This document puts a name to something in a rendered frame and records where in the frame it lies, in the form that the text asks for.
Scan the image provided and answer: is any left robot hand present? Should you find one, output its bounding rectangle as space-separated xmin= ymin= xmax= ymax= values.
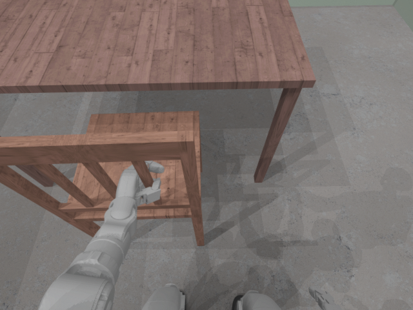
xmin=116 ymin=161 xmax=165 ymax=206

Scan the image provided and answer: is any robot right thigh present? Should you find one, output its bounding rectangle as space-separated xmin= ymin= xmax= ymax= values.
xmin=237 ymin=293 xmax=281 ymax=310

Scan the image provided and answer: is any right robot hand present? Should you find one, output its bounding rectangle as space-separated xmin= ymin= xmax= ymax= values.
xmin=308 ymin=285 xmax=342 ymax=310

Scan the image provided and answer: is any robot left forearm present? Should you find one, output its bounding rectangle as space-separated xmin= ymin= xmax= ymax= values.
xmin=38 ymin=196 xmax=137 ymax=310

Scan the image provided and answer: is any chair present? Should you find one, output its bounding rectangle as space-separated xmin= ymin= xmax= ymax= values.
xmin=0 ymin=111 xmax=204 ymax=246

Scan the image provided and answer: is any robot left thigh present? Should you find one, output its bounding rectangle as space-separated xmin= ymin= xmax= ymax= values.
xmin=142 ymin=287 xmax=185 ymax=310

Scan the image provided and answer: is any left robot upper arm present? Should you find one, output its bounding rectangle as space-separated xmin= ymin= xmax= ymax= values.
xmin=42 ymin=273 xmax=115 ymax=310

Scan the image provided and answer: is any robot thigh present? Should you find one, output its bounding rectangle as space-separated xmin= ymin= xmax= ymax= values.
xmin=237 ymin=293 xmax=281 ymax=310
xmin=142 ymin=287 xmax=185 ymax=310

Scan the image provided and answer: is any table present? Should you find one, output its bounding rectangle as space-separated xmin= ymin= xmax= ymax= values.
xmin=0 ymin=0 xmax=316 ymax=187

